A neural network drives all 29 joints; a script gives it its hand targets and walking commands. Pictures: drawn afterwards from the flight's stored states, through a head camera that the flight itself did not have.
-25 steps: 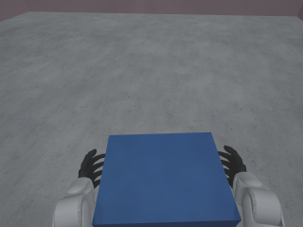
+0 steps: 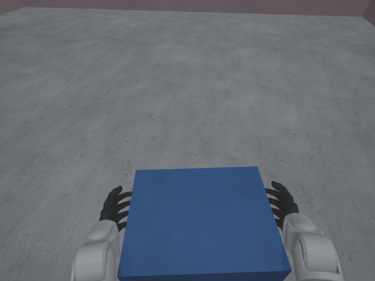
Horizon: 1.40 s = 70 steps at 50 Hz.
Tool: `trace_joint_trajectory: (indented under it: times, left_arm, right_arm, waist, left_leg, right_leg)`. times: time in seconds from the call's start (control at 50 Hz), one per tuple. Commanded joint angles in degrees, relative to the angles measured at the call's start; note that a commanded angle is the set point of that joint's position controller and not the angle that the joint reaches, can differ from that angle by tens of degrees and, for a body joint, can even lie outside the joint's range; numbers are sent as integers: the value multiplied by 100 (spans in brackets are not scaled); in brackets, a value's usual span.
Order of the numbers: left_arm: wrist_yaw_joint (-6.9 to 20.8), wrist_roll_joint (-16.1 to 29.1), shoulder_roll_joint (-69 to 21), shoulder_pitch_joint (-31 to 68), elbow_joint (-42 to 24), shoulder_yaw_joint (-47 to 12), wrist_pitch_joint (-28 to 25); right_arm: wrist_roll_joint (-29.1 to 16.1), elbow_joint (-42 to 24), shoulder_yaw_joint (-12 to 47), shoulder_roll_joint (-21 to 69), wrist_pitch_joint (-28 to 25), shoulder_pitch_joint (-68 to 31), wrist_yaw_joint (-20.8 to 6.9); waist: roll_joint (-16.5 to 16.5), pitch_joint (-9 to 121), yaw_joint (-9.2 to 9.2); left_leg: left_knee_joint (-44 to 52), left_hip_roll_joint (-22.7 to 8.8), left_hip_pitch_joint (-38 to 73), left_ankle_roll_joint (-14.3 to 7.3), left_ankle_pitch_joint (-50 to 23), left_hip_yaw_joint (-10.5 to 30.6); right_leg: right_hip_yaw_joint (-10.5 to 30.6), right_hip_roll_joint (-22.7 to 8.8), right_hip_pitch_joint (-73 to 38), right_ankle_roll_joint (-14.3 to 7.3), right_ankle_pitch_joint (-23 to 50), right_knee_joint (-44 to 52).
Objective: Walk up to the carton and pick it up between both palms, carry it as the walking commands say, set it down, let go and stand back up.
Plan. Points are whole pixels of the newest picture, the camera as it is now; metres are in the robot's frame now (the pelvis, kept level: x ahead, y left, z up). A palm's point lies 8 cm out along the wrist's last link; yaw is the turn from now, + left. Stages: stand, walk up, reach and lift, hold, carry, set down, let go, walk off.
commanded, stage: carry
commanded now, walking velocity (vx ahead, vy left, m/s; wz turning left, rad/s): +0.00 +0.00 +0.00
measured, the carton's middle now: (198, 239) +0.26 +0.00 -0.04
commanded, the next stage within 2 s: none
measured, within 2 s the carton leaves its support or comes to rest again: neither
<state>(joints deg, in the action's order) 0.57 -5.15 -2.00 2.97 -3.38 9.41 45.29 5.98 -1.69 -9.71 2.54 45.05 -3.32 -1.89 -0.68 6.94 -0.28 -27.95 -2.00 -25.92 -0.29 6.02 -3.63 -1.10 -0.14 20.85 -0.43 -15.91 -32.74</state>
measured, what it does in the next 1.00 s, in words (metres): shifts its weight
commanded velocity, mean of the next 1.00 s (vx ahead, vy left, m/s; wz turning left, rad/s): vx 0.00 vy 0.00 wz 0.00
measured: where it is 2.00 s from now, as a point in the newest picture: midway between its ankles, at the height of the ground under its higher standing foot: outside the picture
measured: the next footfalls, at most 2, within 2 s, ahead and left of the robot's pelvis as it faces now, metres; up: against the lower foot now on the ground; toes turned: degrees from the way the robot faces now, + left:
none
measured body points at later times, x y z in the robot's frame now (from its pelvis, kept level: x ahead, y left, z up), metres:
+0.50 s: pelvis +0.05 -0.01 +0.00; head +0.04 -0.02 +0.45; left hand +0.33 +0.17 +0.04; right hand +0.32 -0.20 +0.03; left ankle +0.09 +0.12 -0.73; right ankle +0.01 -0.11 -0.73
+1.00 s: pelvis +0.05 -0.01 +0.00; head +0.04 -0.01 +0.45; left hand +0.34 +0.17 +0.04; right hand +0.33 -0.20 +0.04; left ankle +0.09 +0.12 -0.73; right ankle +0.01 -0.11 -0.73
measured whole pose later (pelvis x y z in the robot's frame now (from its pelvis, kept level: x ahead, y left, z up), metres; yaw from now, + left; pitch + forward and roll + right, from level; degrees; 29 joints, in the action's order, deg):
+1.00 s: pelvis +0.05 -0.01 +0.00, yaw -2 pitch +4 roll +1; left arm 1.2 -5.1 -2.3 3.9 -2.5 11.1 44.0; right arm 6.1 -0.9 -9.0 2.5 44.3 -4.6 -1.0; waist -0.4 6.4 -0.6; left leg -30.2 -3.7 -21.0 0.9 12.6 -5.8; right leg -0.5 0.4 15.2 -1.1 -20.1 -31.8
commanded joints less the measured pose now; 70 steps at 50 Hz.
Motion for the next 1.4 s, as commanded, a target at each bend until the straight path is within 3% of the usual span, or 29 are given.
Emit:
trace_joint_trajectory:
  times: [0.0, 0.16, 0.56, 0.92, 1.38]
  left_arm:
    - [401, 856, -3051, 2194, -868, -2781, -236]
    - [416, 823, -2951, 2096, -723, -2646, -184]
    - [511, 811, -2965, 2279, -593, -2532, -340]
    - [479, 799, -2960, 2298, -651, -2465, -290]
    - [323, 883, -3023, 2304, -964, -2492, 178]
  right_arm:
    - [-868, -926, 2796, 3078, -263, -2349, -350]
    - [-843, -815, 2772, 3025, -213, -2246, -317]
    - [-812, -701, 2785, 3122, -367, -2399, -345]
    - [-828, -772, 2750, 3097, -315, -2403, -316]
    - [-933, -1150, 2824, 3064, 167, -2373, -197]
  waist:
    - [76, 1203, 17]
    - [28, 1321, 12]
    - [-3, 1295, -4]
    - [48, 1232, -19]
    - [72, 1139, -46]
  left_leg:
    - [271, -458, 1287, -126, 260, 452]
    - [1, -508, 1374, -177, -609, 323]
    - [-134, -539, 1498, -199, -751, 181]
    - [-52, -612, 1562, -184, -649, 129]
    - [90, -657, 1537, -121, -414, 69]
  right_leg:
    - [389, -539, 83, -223, 180, 746]
    - [362, -593, -263, -233, 1158, 548]
    - [351, -632, -535, -231, 1739, 483]
    - [372, -578, -551, -234, 1636, 544]
    - [423, -553, -542, -237, 1421, 673]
